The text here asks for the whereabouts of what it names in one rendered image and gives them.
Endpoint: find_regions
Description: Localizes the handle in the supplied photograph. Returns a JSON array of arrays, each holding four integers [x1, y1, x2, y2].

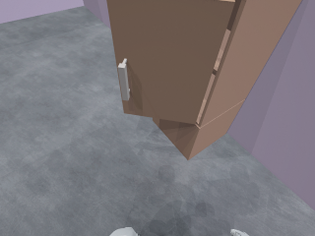
[[117, 58, 130, 101]]

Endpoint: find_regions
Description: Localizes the cupboard door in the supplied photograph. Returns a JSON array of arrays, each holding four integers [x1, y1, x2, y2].
[[106, 0, 235, 125]]

